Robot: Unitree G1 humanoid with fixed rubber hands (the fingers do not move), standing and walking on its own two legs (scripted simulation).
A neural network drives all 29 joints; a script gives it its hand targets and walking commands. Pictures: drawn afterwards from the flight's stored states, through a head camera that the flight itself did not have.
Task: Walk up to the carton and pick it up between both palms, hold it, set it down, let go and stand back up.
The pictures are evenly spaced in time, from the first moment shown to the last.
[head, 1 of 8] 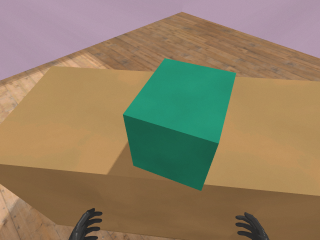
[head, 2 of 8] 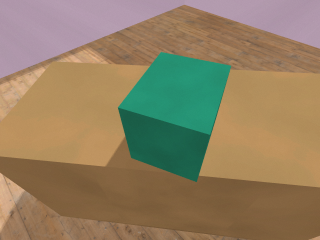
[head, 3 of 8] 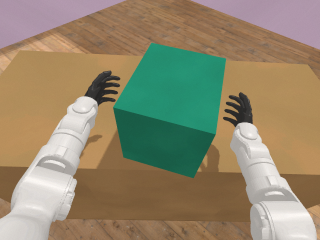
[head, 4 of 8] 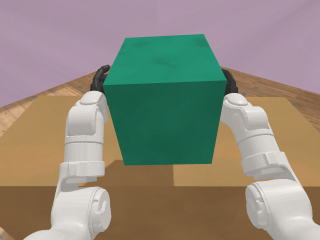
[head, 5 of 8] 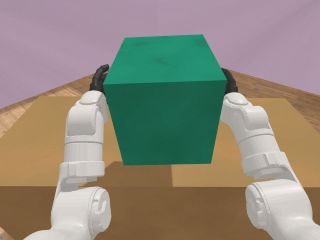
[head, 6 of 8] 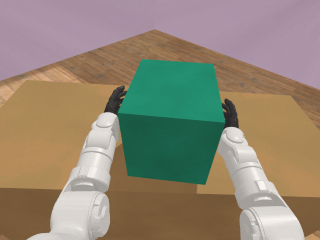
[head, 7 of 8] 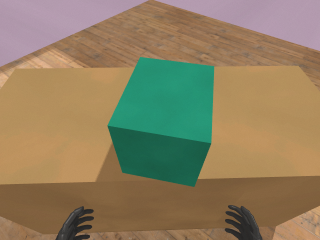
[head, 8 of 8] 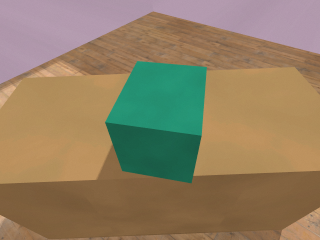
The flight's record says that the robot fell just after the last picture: no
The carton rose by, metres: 0.17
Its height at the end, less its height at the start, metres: +0.00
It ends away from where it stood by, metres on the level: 0.01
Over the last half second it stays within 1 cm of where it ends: yes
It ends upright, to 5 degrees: yes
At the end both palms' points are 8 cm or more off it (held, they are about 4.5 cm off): yes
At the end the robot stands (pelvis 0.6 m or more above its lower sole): yes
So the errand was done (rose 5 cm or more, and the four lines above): yes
